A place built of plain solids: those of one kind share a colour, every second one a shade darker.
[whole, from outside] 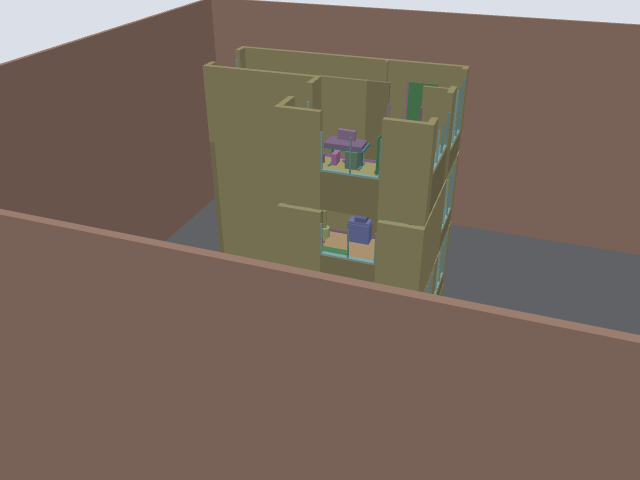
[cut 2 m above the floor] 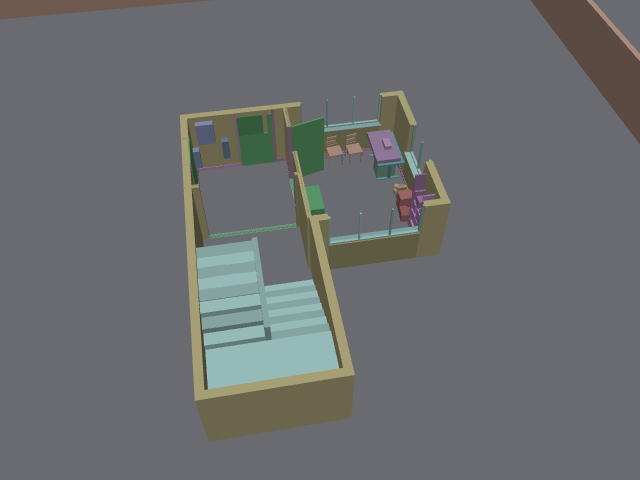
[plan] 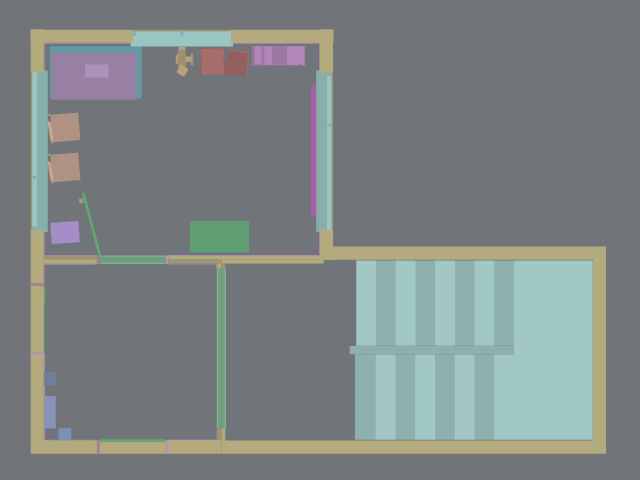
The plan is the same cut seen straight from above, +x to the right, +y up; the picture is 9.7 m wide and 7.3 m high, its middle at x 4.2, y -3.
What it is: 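A stair tower at the gable of a works' shed, on a factory's ground; four levels, dog-leg stairs one over the other in one walled well, on each level a small hall, one small room and a shut door toward the shed, which is not built, for the staff and hands of a middling works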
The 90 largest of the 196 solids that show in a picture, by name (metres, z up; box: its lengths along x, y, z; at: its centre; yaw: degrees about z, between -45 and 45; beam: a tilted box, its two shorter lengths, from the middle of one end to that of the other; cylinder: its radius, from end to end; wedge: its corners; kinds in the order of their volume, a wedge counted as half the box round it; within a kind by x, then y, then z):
{
 "yard_bound_1": {"box": [0.2, 24.61, 11.66], "at": [-10.03, -4.35, 5.78]},
 "yard_bound_2": {"box": [25.81, 0.2, 11.66], "at": [2.78, -16.56, 5.78]},
 "yard_bound_3": {"box": [25.81, 0.2, 11.66], "at": [2.78, 7.86, 5.78]},
 "yard_bound_4": {"box": [0.2, 24.61, 11.66], "at": [15.59, -4.35, 5.78]},
 "wall_1": {"box": [0.2, 0.51, 2.85], "at": [-0.1, -6.0, 4.14]},
 "wall_2": {"box": [0.2, 0.51, 2.85], "at": [-0.1, -6.0, 7.12]},
 "wall_3": {"box": [0.2, 0.51, 3.05], "at": [-0.1, -6.0, 10.19]},
 "wall_4": {"box": [0.2, 2.95, 2.65], "at": [-0.1, -4.78, 1.27]},
 "wall_5": {"box": [0.2, 2.16, 0.7], "at": [-0.1, -4.67, 3.07]},
 "wall_6": {"box": [0.2, 2.16, 0.7], "at": [-0.1, -4.67, 6.04]},
 "wall_7": {"box": [0.2, 2.16, 0.85], "at": [-0.1, -4.67, 9.09]},
 "wall_8": {"box": [0.2, 0.31, 2.85], "at": [-0.1, -3.45, 4.14]},
 "wall_9": {"box": [0.2, 0.31, 2.85], "at": [-0.1, -3.45, 7.12]},
 "wall_10": {"box": [0.2, 0.31, 3.05], "at": [-0.1, -3.45, 10.19]},
 "wall_11": {"box": [0.2, 0.46, 2.65], "at": [-0.1, -3.08, 1.27]},
 "wall_12": {"box": [0.2, 0.46, 2.85], "at": [-0.1, -3.08, 4.14]},
 "wall_13": {"box": [0.2, 0.46, 3.05], "at": [-0.1, -3.08, 10.19]},
 "wall_14": {"box": [0.2, 2.41, 1.05], "at": [-0.1, -1.65, 0.47]},
 "wall_15": {"box": [0.2, 2.41, 1.35], "at": [-0.1, -1.65, 9.34]},
 "wall_16": {"box": [0.2, 3.5, 2.85], "at": [-0.1, -1.55, 7.12]},
 "wall_17": {"box": [0.2, 0.66, 2.65], "at": [-0.1, -0.12, 1.27]},
 "wall_18": {"box": [0.2, 0.66, 3.05], "at": [-0.1, -0.12, 10.19]},
 "wall_19": {"box": [0.81, 0.06, 2.65], "at": [0.4, -3.33, 1.27]},
 "wall_20": {"box": [0.81, 0.06, 2.65], "at": [0.4, -3.27, 1.27]},
 "wall_21": {"box": [0.81, 0.06, 3.05], "at": [0.4, -3.27, 10.19]},
 "wall_22": {"box": [1.41, 0.2, 2.85], "at": [0.5, 0.1, 7.12]},
 "wall_23": {"box": [1.41, 0.2, 3.05], "at": [0.5, 0.1, 10.19]},
 "wall_24": {"box": [1.56, 0.2, 2.65], "at": [0.57, 0.1, 1.27]},
 "wall_25": {"box": [2.9, 0.2, 2.65], "at": [1.25, -6.15, 1.27]},
 "wall_26": {"box": [2.9, 0.2, 3.05], "at": [1.25, -6.15, 10.19]},
 "wall_27": {"box": [1.51, 0.2, 1.05], "at": [2.1, 0.1, 0.47]},
 "wall_28": {"box": [1.81, 0.2, 1.35], "at": [2.1, 0.1, 6.37]},
 "wall_29": {"box": [1.81, 0.2, 1.25], "at": [2.1, 0.1, 9.29]},
 "wall_30": {"box": [0.81, 0.06, 2.65], "at": [2.3, -3.33, 1.27]},
 "wall_31": {"box": [0.86, 0.06, 2.65], "at": [2.33, -3.27, 1.27]},
 "wall_32": {"box": [0.88, 0.06, 2.85], "at": [2.33, -3.27, 7.12]},
 "wall_33": {"box": [0.88, 0.06, 3.05], "at": [2.33, -3.27, 10.19]},
 "wall_34": {"box": [1.56, 0.06, 2.65], "at": [3.42, -3.27, 1.27]},
 "wall_35": {"box": [1.56, 0.06, 2.85], "at": [3.42, -3.27, 7.12]},
 "wall_36": {"box": [1.56, 0.06, 3.05], "at": [3.42, -3.27, 10.19]},
 "wall_37": {"box": [1.56, 0.06, 3.02], "at": [3.48, -3.33, 1.46]},
 "wall_38": {"box": [1.56, 0.2, 2.65], "at": [3.62, 0.1, 1.27]},
 "wall_39": {"box": [1.41, 0.2, 2.85], "at": [3.7, 0.1, 7.12]},
 "wall_40": {"box": [1.41, 0.2, 3.05], "at": [3.7, 0.1, 10.19]},
 "wall_41": {"box": [0.2, 0.46, 2.65], "at": [4.3, -3.08, 1.27]},
 "wall_42": {"box": [0.2, 0.91, 3.05], "at": [4.3, -2.85, 10.19]},
 "wall_43": {"box": [0.2, 2.41, 1.05], "at": [4.3, -1.65, 0.47]},
 "wall_44": {"box": [0.2, 1.11, 2.85], "at": [4.3, -0.35, 7.12]},
 "wall_45": {"box": [0.2, 1.11, 3.05], "at": [4.3, -0.35, 10.19]},
 "wall_46": {"box": [0.2, 0.66, 2.65], "at": [4.3, -0.12, 1.27]},
 "wall_47": {"box": [5.85, 0.2, 3.02], "at": [5.62, -6.15, 1.46]},
 "wall_48": {"box": [5.85, 0.2, 3.05], "at": [5.62, -6.15, 10.19]},
 "wall_49": {"box": [4.35, 0.2, 3.02], "at": [6.38, -3.2, 1.46]},
 "wall_50": {"box": [4.35, 0.2, 3.22], "at": [6.38, -3.2, 4.33]},
 "wall_51": {"box": [4.35, 0.2, 3.22], "at": [6.38, -3.2, 7.3]},
 "wall_52": {"box": [4.35, 0.2, 3.05], "at": [6.38, -3.2, 10.19]},
 "wall_53": {"box": [0.2, 0.66, 3.05], "at": [8.45, -5.92, 10.19]},
 "wall_54": {"box": [0.2, 3.15, 3.02], "at": [8.45, -4.67, 1.46]},
 "wall_55": {"box": [0.2, 0.66, 3.22], "at": [8.45, -3.42, 4.33]},
 "wall_56": {"box": [0.2, 0.66, 3.22], "at": [8.45, -3.42, 7.3]},
 "wall_57": {"box": [0.2, 0.66, 3.05], "at": [8.45, -3.42, 10.19]},
 "stair_1": {"box": [0.32, 1.3, 2.85], "at": [4.89, -5.39, 1.38]},
 "stair_2": {"box": [0.32, 1.3, 2.69], "at": [5.19, -5.39, 1.29]},
 "stair_3": {"box": [0.32, 1.3, 0.38], "at": [5.21, -3.96, 0.14]},
 "stair_4": {"box": [0.32, 1.3, 2.52], "at": [5.49, -5.39, 1.21]},
 "stair_5": {"box": [0.32, 1.3, 0.55], "at": [5.51, -3.96, 0.22]},
 "stair_6": {"box": [0.32, 1.3, 2.36], "at": [5.79, -5.39, 1.13]},
 "stair_7": {"box": [0.32, 1.3, 0.71], "at": [5.81, -3.96, 0.3]},
 "stair_8": {"box": [2.5, 0.13, 4.12], "at": [5.9, -4.67, 2.01]},
 "stair_9": {"box": [0.32, 1.3, 2.19], "at": [6.09, -5.39, 1.05]},
 "stair_10": {"box": [0.32, 1.3, 0.88], "at": [6.11, -3.96, 0.39]},
 "stair_11": {"box": [0.32, 1.3, 2.03], "at": [6.39, -5.39, 0.96]},
 "stair_12": {"box": [0.32, 1.3, 1.04], "at": [6.41, -3.96, 0.47]},
 "stair_13": {"box": [0.32, 1.3, 1.86], "at": [6.69, -5.39, 0.88]},
 "stair_14": {"box": [0.32, 1.3, 1.21], "at": [6.71, -3.96, 0.55]},
 "stair_15": {"box": [0.32, 1.3, 1.7], "at": [6.99, -5.39, 0.8]},
 "stair_16": {"box": [0.32, 1.3, 1.37], "at": [7.01, -3.96, 0.64]},
 "stair_17": {"box": [1.2, 2.73, 1.53], "at": [7.75, -4.67, 0.72]},
 "raised_floor_buying_1": {"box": [4.33, 3.43, 0.25], "at": [2.1, -1.65, 8.79]},
 "raised_floor_manager_1": {"box": [4.33, 3.43, 0.25], "at": [2.1, -1.65, 5.82]},
 "filing_lateral_1": {"box": [0.9, 0.48, 1.05], "at": [2.67, -2.95, 0.48]},
 "filing_lateral_2": {"box": [0.9, 0.48, 1.05], "at": [2.72, -0.29, 6.42]},
 "pedestal_1": {"box": [0.42, 0.56, 0.65], "at": [1.04, -0.51, 0.27]},
 "pedestal_2": {"box": [0.42, 0.56, 0.65], "at": [2.87, -2.73, 9.18]},
 "printer_stand_1": {"box": [0.81, 0.45, 0.77], "at": [2.62, -2.97, 6.28]},
 "desk_load_lived_1": {"box": [1.3, 0.72, 0.12], "at": [0.77, -0.51, 0.79]},
 "desk_load_lived_2": {"box": [1.3, 0.72, 0.12], "at": [3.15, -2.73, 9.7]},
 "door_leaf_1": {"box": [1.0, 0.044, 2.15], "at": [1.35, -6.05, 1.02]},
 "door_leaf_2": {"box": [1.0, 0.044, 2.15], "at": [1.35, -6.05, 9.93]},
 "radiator_1": {"box": [0.1, 2.0, 0.6], "at": [4.11, -1.65, 0.45]}
}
